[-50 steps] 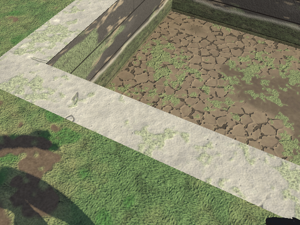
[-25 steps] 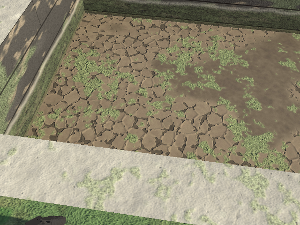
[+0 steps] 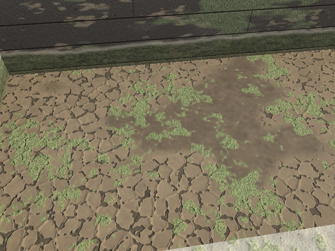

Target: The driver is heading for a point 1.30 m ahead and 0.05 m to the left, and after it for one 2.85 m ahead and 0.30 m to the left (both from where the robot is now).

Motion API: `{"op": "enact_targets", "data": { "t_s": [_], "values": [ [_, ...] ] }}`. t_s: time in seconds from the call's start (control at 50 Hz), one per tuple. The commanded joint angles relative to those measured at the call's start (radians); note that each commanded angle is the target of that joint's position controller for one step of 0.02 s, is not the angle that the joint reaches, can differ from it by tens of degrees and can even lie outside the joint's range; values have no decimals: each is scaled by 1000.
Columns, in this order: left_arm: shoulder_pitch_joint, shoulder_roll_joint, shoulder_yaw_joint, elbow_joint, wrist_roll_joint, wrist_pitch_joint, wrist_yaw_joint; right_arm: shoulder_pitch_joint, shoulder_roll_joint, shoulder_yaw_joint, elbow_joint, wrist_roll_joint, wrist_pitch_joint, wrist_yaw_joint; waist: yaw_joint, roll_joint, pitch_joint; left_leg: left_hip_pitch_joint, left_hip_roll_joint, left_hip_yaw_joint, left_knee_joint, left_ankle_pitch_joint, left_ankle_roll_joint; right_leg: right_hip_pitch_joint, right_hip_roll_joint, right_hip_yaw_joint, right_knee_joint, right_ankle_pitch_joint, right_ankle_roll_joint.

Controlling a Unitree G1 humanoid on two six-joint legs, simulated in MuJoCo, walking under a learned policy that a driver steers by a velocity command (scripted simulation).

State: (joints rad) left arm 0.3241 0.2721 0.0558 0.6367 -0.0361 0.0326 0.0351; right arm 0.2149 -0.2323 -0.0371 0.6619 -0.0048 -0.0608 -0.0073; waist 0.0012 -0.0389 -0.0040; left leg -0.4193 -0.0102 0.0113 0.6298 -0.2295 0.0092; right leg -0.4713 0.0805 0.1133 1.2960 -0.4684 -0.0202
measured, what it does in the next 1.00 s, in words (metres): walks ahead: right foot, then left foot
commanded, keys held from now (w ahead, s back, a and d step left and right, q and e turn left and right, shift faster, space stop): w+e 0.20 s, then w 0.32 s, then w+q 0.16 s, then q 0.32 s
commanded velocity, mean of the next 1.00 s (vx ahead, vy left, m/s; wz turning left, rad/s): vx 0.43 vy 0.00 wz -0.09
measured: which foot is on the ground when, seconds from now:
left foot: down 0.00-0.32, up 0.34-0.74, down 0.76-1.00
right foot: up 0.00-0.28, down 0.30-0.78, up 0.80-1.00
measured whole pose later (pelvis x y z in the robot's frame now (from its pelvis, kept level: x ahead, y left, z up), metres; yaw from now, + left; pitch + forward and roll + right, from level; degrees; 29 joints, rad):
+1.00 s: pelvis +0.28 -0.07 +0.01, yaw -1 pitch +1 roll -1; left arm 0.05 0.29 0.00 0.55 0.03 0.04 0.05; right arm 0.29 -0.28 0.00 0.60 -0.03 0.12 -0.04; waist -0.02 0.00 0.06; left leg -0.36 -0.08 -0.16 0.54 -0.20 0.04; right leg -0.54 0.04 0.12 0.91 -0.39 0.06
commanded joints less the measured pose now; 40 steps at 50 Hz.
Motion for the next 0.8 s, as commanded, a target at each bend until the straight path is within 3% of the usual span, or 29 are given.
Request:
{"op": "enact_targets", "data": {
  "t_s": [0.02,0.08,0.14,0.16,0.22,0.24,0.28,0.3,0.32,0.34,0.36,0.38,0.4,0.42,0.44,0.48,0.5,0.54,0.56,0.58,0.6,0.62,0.66,0.7,0.72,0.74,0.76,0.78,0.8],
  "values": [
    [-9,91,32,-99,2,-3,-4,50,-110,-34,-41,-15,3,-22,-15,183,27,210,248,-348,-332,-236,161,-302,-105,22,77,103,16],
    [-24,51,22,-98,4,2,-11,86,-119,-48,3,-15,-1,-20,-12,168,40,178,242,-234,-350,-177,185,-289,-124,-12,-67,131,23],
    [-88,17,1,-102,16,-7,-22,93,-163,-70,27,-15,-2,-12,-30,124,21,201,278,-152,-325,-43,196,-254,-159,-36,-279,213,11],
    [-98,21,3,-96,14,-8,-31,83,-175,-74,27,-19,4,-9,-36,119,15,187,282,-113,-303,-13,186,-198,-155,-63,-351,229,3],
    [-111,27,3,-79,11,-9,-45,75,-189,-75,35,-4,15,-1,-49,153,24,95,278,-39,-292,-34,161,-10,-112,-143,-471,238,-21],
    [-106,26,5,-77,8,-10,-45,85,-193,-76,46,8,17,0,-42,154,44,86,291,-40,-298,-72,153,28,-104,-151,-509,209,-35],
    [24,38,22,-21,15,-14,-41,68,-181,-69,60,26,25,-1,35,123,44,45,281,-13,-228,-61,122,221,-54,-189,-643,251,-71],
    [157,86,49,20,27,-11,-35,48,-153,-53,72,22,29,-2,107,77,3,26,218,57,2,130,79,357,-34,-174,-703,282,-88],
    [257,210,76,25,46,-17,-25,37,-102,-35,44,7,20,-8,134,-198,-64,-107,90,141,494,-81,-12,470,-236,178,-793,473,-175],
    [205,213,57,-15,52,-24,-43,93,-92,-27,-5,27,5,-15,69,-320,-169,-315,-44,-20,714,-378,-30,535,-405,627,-1001,251,-338],
    [140,158,44,-31,44,-33,-51,64,-161,-43,1,64,1,-21,72,-187,-115,-381,-6,-105,781,-312,-19,469,-420,616,-1028,121,-341],
    [126,118,31,-14,35,-42,-54,64,-179,-46,8,62,5,-26,55,-149,-73,-402,19,-88,806,-264,-7,426,-397,498,-991,105,-304],
    [111,93,20,-1,33,-46,-56,65,-160,-43,23,35,11,-35,38,-57,-50,-387,55,-87,791,-213,3,364,-362,405,-954,143,-265],
    [70,83,12,-2,48,-45,-53,64,-156,-46,29,2,22,-43,19,-38,-29,-356,70,-98,760,-136,4,298,-331,337,-925,251,-229],
    [43,65,3,-4,58,-47,-51,89,-135,-41,36,-5,34,-38,-13,-42,-33,-307,77,-101,738,-88,4,244,-292,274,-894,371,-210],
    [57,48,-5,17,58,-55,-46,125,-113,-35,52,1,54,-29,-31,-44,-56,-268,76,-104,670,-64,1,228,-270,224,-890,437,-210],
    [63,57,-5,15,56,-54,-41,89,-100,-27,27,8,59,-28,-27,-32,-41,-260,60,-95,628,-74,-2,201,-268,213,-913,403,-222],
    [71,75,1,29,53,-55,-32,51,-84,-17,18,6,62,-25,-19,-25,-31,-281,65,-98,496,-14,-1,226,-267,194,-911,339,-221],
    [56,76,1,26,50,-53,-29,19,-92,-12,1,6,61,-23,-4,-29,-19,-300,70,-111,413,10,0,249,-274,183,-887,387,-213],
    [113,89,6,62,52,-46,-25,2,-83,-9,0,3,61,-14,25,-48,-45,-289,56,-114,387,22,13,278,-281,172,-880,421,-210],
    [124,97,9,73,53,-43,-23,-9,-76,-6,-12,11,61,-6,30,-55,-29,-300,53,-125,362,33,22,286,-293,167,-872,427,-209],
    [52,103,6,52,57,-47,-16,-18,-87,-7,-14,-5,62,2,12,-67,-8,-162,30,-69,295,80,25,143,-251,60,-859,554,-182],
    [61,105,5,77,63,-49,-22,62,-71,-5,26,-7,74,11,7,-120,-42,19,-11,11,351,80,18,60,-249,12,-840,607,-185],
    [40,88,-2,68,41,-49,-28,73,-67,4,16,-9,77,11,11,-66,7,39,-30,27,302,-62,48,53,-263,16,-792,589,-179],
    [-16,99,-5,49,44,-40,-12,49,-80,5,-10,-18,79,2,-7,-65,32,61,-30,12,197,-76,66,85,-261,6,-736,801,-153],
    [-81,104,-8,33,44,-28,3,90,-79,5,-18,-25,80,0,-52,-86,6,119,-46,25,68,-17,84,139,-242,-20,-631,980,-124],
    [-125,118,-6,16,45,-20,18,180,-116,-5,-15,-28,80,-2,-103,-56,-54,232,-23,-22,-37,312,128,153,-190,-70,-430,1049,-77],
    [-114,136,-4,-29,57,-26,28,224,-210,-22,-48,-54,91,-8,-96,159,-124,346,131,-311,-84,855,263,8,-43,-133,-42,621,24],
    [-1,92,-27,-63,48,-21,28,216,-260,-15,-48,-84,110,2,-7,475,-252,412,348,-681,-184,979,464,-162,56,-12,141,-93,64]
  ]
}}
Velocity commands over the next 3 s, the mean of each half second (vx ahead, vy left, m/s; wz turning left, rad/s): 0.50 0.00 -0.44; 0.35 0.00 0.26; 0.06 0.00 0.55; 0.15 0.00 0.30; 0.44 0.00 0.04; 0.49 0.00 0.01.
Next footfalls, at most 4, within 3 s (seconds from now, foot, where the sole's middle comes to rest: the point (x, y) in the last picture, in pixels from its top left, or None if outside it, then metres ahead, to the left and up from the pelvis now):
0.30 right None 0.24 -0.16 -0.76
0.76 left None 0.37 0.02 -0.76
1.12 right None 0.38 -0.20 -0.76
1.50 left None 0.28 0.04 -0.76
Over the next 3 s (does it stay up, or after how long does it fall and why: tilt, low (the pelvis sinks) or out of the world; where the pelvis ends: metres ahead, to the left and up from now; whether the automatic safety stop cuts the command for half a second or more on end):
stays up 0.33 -0.09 0.02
